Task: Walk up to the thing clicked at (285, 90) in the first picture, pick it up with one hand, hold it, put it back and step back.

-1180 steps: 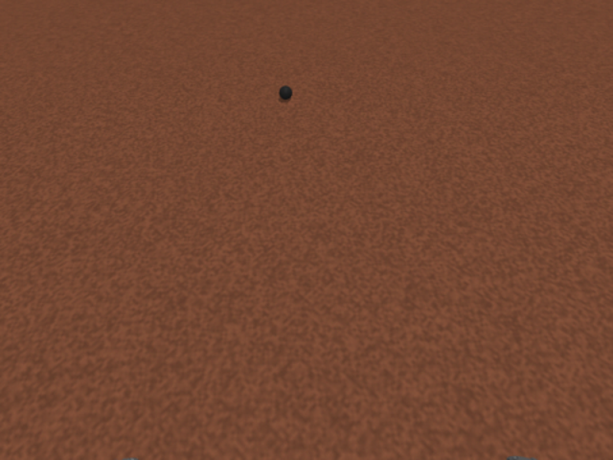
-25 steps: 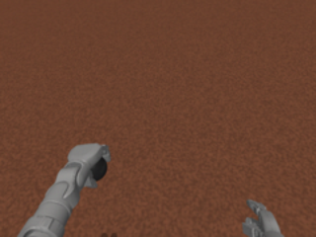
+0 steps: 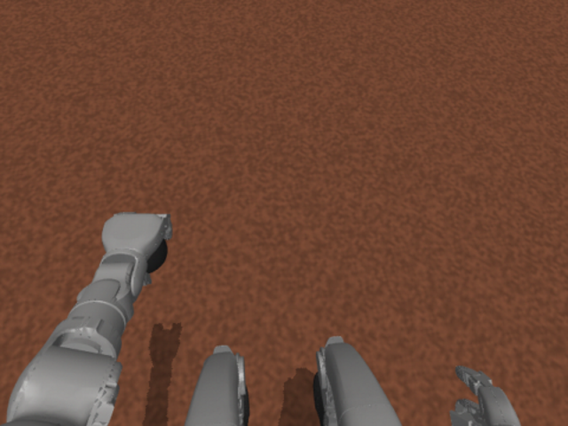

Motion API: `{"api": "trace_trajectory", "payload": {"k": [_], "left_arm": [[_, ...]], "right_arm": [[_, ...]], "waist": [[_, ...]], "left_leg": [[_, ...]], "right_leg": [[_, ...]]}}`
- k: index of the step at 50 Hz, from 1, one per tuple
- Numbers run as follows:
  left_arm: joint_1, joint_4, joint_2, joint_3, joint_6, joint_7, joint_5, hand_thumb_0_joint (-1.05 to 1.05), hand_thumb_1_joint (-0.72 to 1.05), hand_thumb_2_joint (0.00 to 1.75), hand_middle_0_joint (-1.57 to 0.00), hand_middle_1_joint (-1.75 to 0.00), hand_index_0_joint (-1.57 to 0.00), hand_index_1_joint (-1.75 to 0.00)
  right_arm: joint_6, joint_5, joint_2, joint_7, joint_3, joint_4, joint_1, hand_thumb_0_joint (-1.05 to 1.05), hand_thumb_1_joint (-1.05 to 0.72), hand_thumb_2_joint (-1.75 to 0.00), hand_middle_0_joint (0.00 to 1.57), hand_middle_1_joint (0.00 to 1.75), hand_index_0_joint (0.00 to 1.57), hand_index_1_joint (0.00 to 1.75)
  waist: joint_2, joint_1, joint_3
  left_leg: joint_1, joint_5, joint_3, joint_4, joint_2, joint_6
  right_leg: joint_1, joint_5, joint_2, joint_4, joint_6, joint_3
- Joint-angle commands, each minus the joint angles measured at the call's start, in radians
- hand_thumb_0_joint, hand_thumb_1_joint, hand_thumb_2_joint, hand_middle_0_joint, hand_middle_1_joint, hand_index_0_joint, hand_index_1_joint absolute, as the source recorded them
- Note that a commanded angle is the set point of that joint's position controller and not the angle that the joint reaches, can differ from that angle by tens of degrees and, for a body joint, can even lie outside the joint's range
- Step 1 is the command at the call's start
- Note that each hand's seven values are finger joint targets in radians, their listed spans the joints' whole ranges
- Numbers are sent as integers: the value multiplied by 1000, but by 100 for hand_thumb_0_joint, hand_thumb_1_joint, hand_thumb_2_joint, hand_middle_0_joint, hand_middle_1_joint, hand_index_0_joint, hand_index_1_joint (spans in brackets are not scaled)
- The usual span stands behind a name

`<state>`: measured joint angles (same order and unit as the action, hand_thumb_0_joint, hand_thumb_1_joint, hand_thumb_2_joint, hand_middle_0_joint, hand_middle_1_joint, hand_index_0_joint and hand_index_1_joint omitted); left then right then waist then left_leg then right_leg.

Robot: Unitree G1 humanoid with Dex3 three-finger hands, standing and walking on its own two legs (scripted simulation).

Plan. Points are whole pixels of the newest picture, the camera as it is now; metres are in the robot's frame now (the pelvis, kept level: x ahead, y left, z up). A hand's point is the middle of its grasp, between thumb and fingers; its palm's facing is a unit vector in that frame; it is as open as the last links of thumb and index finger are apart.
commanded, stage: crouch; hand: left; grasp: from above
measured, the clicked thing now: (143, 251) +0.39 +0.23 -0.12
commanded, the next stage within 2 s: lower in 1.42 s
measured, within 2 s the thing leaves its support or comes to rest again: neither
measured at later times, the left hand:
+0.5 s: hand (175, 273) +0.42 +0.23 -0.34, palm faces -0.46 +0.01 -0.89, open 9.7 cm
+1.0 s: hand (183, 277) +0.44 +0.23 -0.43, palm faces -0.46 +0.00 -0.89, open 9.7 cm
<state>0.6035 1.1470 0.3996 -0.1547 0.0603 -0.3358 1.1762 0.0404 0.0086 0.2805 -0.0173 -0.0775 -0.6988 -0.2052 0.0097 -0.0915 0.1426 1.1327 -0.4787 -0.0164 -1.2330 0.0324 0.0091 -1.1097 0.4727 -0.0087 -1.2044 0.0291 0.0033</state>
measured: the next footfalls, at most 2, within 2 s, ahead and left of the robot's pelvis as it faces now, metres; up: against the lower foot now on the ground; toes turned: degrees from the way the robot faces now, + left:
none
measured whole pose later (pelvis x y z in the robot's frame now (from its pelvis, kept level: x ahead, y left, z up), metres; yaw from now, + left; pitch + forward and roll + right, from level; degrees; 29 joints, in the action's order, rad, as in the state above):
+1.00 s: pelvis -0.03 +0.00 -0.27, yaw -4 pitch +37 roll -6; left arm 0.93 1.38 0.61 0.04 0.13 -0.37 1.24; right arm -0.05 0.12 0.26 0.10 -0.02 -0.73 -0.15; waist 0.01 -0.21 0.12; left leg 2.16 -0.69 -0.10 -2.19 0.02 0.02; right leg -2.10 0.68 0.01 -2.14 0.03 -0.03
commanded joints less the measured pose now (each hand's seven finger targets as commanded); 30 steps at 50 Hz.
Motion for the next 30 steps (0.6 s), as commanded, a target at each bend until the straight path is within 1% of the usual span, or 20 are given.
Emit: {"api": "trace_trajectory", "payload": {"k": [1, 3, 4, 7, 8, 10, 11, 12, 15, 18, 19, 20, 21, 22, 23, 24, 25, 27, 29, 30], "left_arm": [[417, -87, 215, 74, -30, -66, -9, 0, 54, 91, -86, -97, -91, -92], [445, -106, 235, 91, -36, -69, -20, 0, 54, 93, -87, -96, -92, -92], [419, -62, 222, 93, -44, -66, -23, 0, 55, 93, -86, -97, -91, -92], [460, -71, 252, 115, -47, -56, -27, 0, 55, 91, -87, -95, -92, -90], [475, -67, 238, 108, -46, -50, -27, 0, 54, 92, -86, -95, -91, -90], [503, -48, 269, 125, -39, -46, -23, 0, 53, 93, -87, -95, -91, -91], [483, -6, 258, 124, -36, -41, -27, 0, 54, 90, -86, -95, -91, -90], [507, -11, 254, 126, -28, -37, -27, 0, 54, 89, -85, -95, -91, -89], [513, -4, 300, 147, -4, -30, -23, 0, 54, 89, -85, -93, -91, -88], [531, -19, 346, 170, 20, -38, 0, 0, 57, 90, -87, -94, -93, -88], [528, -5, 338, 172, 27, -40, 7, 0, 58, 95, -88, -95, -93, -91], [591, -85, 363, 184, 39, -47, 9, 0, 58, 95, -88, -96, -93, -91], [560, -43, 378, 190, 42, -52, 24, 0, 57, 97, -89, -96, -93, -92], [576, -52, 364, 193, 45, -60, 27, 0, 59, 96, -90, -96, -94, -91], [549, -24, 329, 177, 46, -62, 31, 0, 59, 95, -89, -96, -94, -91], [581, -52, 354, 191, 49, -70, 35, 0, 58, 95, -90, -94, -94, -90], [577, -43, 345, 188, 47, -75, 42, 0, 58, 96, -90, -95, -94, -91], [572, -25, 359, 200, 40, -87, 45, 0, 58, 95, -90, -95, -94, -91], [603, -21, 347, 195, 39, -91, 41, 0, 57, 96, -90, -94, -94, -91], [610, -29, 368, 201, 41, -89, 39, 0, 57, 95, -89, -95, -93, -91]], "right_arm": [[-43, 10, 142, -14, -50, 55, -99, 0, -91, -90, 20, 30, 20, 30], [-52, 15, 142, -17, -52, 55, -110, 0, -91, -90, 20, 30, 20, 30], [-56, 18, 146, -18, -53, 46, -109, 0, -90, -90, 20, 30, 20, 30], [-66, 28, 147, -15, -55, 37, -120, 0, -90, -90, 20, 30, 20, 30], [-68, 29, 144, -14, -53, 32, -125, 0, -90, -90, 20, 30, 20, 30], [-70, 33, 151, -14, -52, 25, -129, 0, -90, -90, 20, 30, 20, 30], [-73, 35, 150, -10, -49, 27, -129, 0, -90, -90, 20, 30, 20, 30], [-76, 37, 152, -8, -49, 28, -134, 0, -90, -90, 20, 30, 20, 30], [-82, 39, 151, 3, -42, 35, -135, 0, -90, -90, 20, 30, 20, 30], [-94, 49, 153, 17, -31, 27, -137, 0, -90, -90, 20, 30, 20, 30], [-97, 52, 161, 23, -27, 20, -148, 0, -90, -90, 20, 30, 20, 30], [-100, 53, 161, 26, -30, 20, -150, 0, -90, -90, 20, 30, 20, 30], [-100, 57, 160, 30, -27, 17, -149, 0, -90, -91, 20, 30, 20, 30], [-103, 61, 167, 32, -26, 5, -163, 0, -90, -90, 20, 30, 20, 30], [-107, 65, 164, 41, -22, 1, -166, 0, -90, -90, 20, 30, 20, 30], [-108, 69, 174, 45, -26, -5, -168, 0, -90, -90, 20, 30, 20, 30], [-109, 72, 172, 50, -25, -6, -176, 0, -90, -91, 20, 30, 20, 30], [-111, 78, 175, 60, -27, -11, -180, 0, -91, -91, 20, 30, 20, 30], [-112, 85, 171, 70, -25, -10, -183, 0, -91, -91, 20, 30, 20, 30], [-110, 84, 172, 75, -27, -8, -181, 0, -91, -91, 20, 30, 20, 30]], "waist": [[77, -26, 487], [108, -25, 563], [96, -35, 561], [117, -36, 643], [130, -48, 640], [121, -58, 603], [114, -70, 571], [97, -82, 581], [83, -88, 582], [108, -85, 641], [126, -96, 649], [156, -87, 717], [172, -86, 720], [183, -93, 730], [202, -99, 722], [216, -93, 760], [232, -103, 765], [234, -97, 755], [222, -117, 735], [219, -116, 745]], "left_leg": [[-97, 62, 4, 0, -33, -12], [-64, 56, -1, -51, -33, -10], [-31, 57, -9, -82, -30, -11], [8, 85, -20, -158, -30, -14], [44, 78, -19, -181, -30, -14], [106, -3, -37, -205, -28, -11], [150, -37, -40, -225, -30, -15], [177, -61, -41, -250, -31, -18], [258, -138, -47, -303, -38, -24], [295, -111, -36, -376, -40, -27], [299, -78, -41, -399, -40, -24], [274, -62, -42, -414, -40, -22], [284, -41, -29, -438, -41, -22], [271, -8, -36, -460, -39, -21], [251, 39, -42, -471, -37, -17], [242, 66, -38, -497, -36, -19], [224, 105, -39, -511, -34, -17], [241, 115, -35, -537, -34, -17], [298, 104, -21, -572, -35, -23], [317, 91, -16, -582, -35, -26]], "right_leg": [[2, -87, 30, 3, -57, -30], [-43, -75, 26, -62, -61, -34], [-83, -75, 25, -94, -61, -38], [-149, -89, 27, -183, -67, -48], [-177, -87, 26, -207, -68, -50], [-259, -22, 25, -246, -70, -58], [-294, 7, 24, -263, -69, -60], [-320, 30, 25, -279, -69, -63], [-376, 111, 25, -322, -67, -67], [-414, 83, 22, -380, -66, -68], [-446, 52, 17, -410, -66, -71], [-454, 39, 19, -429, -68, -75], [-453, 22, 21, -444, -68, -74], [-491, -4, 18, -466, -67, -78], [-510, -33, 15, -488, -69, -83], [-527, -53, 19, -506, -69, -86], [-535, -77, 19, -520, -69, -89], [-549, -88, 16, -538, -66, -91], [-542, -100, 19, -547, -62, -91], [-534, -95, 23, -555, -63, -91]]}}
